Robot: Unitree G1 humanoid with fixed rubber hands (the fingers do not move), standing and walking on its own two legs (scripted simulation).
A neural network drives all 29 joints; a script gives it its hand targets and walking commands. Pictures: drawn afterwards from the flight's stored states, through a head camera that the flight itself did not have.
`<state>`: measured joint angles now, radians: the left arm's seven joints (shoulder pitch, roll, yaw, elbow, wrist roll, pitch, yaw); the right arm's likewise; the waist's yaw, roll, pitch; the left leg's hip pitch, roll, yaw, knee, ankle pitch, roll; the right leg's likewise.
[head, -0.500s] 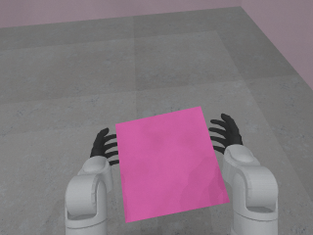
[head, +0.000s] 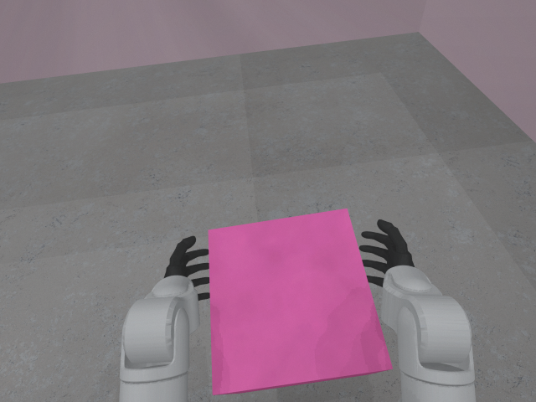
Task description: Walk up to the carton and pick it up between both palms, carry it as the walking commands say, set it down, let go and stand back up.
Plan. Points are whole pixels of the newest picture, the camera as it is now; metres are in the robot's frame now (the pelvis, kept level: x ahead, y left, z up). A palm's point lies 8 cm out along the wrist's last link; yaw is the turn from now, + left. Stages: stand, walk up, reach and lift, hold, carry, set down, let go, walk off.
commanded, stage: carry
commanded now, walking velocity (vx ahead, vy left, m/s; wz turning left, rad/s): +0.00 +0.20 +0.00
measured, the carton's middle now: (290, 305) +0.27 -0.02 -0.02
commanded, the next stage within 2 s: none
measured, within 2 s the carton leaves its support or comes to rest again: neither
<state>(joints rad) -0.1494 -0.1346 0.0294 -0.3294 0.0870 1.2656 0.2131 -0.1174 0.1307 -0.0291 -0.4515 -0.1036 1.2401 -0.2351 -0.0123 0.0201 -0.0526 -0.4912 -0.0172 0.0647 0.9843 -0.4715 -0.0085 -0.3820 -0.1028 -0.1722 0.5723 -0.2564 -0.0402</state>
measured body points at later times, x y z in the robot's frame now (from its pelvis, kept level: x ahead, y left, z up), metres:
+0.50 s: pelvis -0.01 +0.13 +0.00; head -0.01 +0.14 +0.45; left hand +0.25 +0.28 +0.07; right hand +0.27 -0.01 +0.09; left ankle +0.00 +0.22 -0.73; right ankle +0.01 +0.00 -0.72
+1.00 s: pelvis -0.04 +0.11 -0.01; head -0.02 +0.12 +0.44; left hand +0.26 +0.19 +0.06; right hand +0.20 -0.10 +0.08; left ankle -0.02 +0.23 -0.71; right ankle +0.00 +0.02 -0.73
